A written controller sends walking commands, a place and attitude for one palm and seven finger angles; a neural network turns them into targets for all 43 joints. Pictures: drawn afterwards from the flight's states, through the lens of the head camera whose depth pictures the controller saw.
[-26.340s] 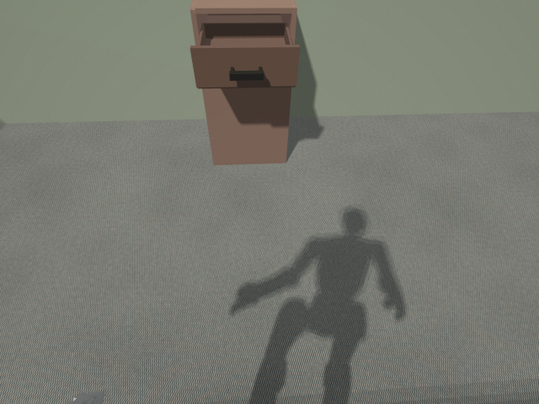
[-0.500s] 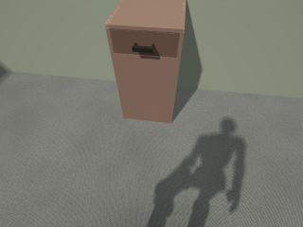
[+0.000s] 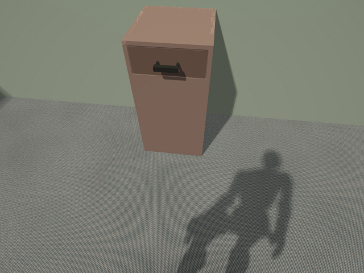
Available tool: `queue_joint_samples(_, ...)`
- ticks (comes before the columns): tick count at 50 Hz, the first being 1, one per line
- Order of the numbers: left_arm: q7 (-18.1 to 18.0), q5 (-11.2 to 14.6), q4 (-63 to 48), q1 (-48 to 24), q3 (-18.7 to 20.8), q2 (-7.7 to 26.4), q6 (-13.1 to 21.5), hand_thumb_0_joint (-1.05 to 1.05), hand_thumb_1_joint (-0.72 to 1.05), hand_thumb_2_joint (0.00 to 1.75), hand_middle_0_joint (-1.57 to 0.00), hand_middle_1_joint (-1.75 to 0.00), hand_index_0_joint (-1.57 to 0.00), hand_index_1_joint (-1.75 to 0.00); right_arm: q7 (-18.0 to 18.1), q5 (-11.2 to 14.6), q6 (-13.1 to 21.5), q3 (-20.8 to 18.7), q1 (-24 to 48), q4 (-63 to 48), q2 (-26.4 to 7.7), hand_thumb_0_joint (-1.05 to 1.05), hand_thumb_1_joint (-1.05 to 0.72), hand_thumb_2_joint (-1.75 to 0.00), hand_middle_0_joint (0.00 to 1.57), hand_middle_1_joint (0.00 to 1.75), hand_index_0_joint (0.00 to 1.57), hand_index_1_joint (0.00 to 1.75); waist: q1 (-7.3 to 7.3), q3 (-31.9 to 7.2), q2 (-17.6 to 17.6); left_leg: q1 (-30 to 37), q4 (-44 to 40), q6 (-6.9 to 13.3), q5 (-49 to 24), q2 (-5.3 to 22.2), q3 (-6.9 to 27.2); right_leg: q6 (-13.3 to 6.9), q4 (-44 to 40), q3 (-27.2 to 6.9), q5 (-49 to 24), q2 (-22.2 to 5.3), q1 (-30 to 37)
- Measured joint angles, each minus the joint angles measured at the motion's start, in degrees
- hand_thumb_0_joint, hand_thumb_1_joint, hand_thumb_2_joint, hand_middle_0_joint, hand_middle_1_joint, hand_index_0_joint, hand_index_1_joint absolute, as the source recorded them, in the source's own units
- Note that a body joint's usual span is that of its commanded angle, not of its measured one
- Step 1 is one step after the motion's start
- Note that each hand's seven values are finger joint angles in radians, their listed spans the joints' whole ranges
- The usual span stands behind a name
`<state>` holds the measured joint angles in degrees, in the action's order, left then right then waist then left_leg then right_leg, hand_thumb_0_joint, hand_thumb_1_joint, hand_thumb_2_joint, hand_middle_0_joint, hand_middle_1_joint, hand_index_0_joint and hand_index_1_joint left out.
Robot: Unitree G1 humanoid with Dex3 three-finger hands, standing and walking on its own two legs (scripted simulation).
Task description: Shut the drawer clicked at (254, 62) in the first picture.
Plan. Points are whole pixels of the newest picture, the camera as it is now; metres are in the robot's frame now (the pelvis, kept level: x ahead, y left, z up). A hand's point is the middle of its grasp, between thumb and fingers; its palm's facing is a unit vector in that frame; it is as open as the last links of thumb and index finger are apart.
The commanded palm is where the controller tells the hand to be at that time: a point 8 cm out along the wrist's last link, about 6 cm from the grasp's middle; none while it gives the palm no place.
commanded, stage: look to check the result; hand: left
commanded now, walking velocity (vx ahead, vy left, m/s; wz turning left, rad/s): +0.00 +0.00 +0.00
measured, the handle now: (166, 66) +0.97 +0.12 -0.07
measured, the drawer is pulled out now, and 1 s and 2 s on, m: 0.00 0.00 0.00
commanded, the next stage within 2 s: stand and wait in 0.58 s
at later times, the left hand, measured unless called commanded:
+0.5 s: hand out of the picture +0.02 +0.18 -0.17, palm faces +0.03 -0.97 -0.24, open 7.3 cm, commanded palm none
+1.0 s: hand out of the picture +0.05 +0.19 -0.17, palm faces +0.02 -0.97 -0.26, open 7.3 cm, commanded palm none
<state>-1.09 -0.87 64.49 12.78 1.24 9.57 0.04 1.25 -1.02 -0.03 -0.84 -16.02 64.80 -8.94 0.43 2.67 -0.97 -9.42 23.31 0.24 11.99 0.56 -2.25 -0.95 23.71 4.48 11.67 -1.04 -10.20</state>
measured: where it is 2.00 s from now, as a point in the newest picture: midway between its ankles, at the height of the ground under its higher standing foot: outside the picture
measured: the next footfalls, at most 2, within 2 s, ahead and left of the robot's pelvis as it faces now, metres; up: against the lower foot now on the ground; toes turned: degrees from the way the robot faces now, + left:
none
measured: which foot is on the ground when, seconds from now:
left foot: down 0.00-1.00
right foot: down 0.00-1.00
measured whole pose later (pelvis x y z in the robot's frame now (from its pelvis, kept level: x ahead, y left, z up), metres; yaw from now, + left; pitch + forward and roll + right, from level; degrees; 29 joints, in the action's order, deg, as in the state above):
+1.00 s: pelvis +0.01 -0.02 +0.00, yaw +0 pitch -2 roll +0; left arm -0.9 -0.7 65.2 10.5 1.5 12.1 0.6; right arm 1.2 -1.0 -0.1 -1.0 -13.0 65.4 -12.2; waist 0.3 3.4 -1.5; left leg -7.3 20.8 -1.5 11.7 2.2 -1.4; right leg -2.5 20.8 5.4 11.5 0.7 -7.8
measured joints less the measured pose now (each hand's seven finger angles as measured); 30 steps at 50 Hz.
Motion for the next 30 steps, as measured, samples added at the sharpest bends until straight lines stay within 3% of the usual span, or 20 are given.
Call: queue_joint_samples(30, 0.16, 0.07, 1.12, -0.81, 0.06, 1.02, 0.29, 0.0, 0.91, 0.9, -0.2, -0.3, -0.2, -0.3, 0.05, 0.05, 0.02, 0.0, 2.66, 0.21, -1.68, 0.0, -0.91, -0.9, 0.2, 0.3, 0.2, 0.3, -0.38, 0.7, -0.51, 1.29, -1.58, -1.27, -0.33, 1.1, 0.62, -1.16, -1.52, 0.63, -0.07, 1.18, 1.35)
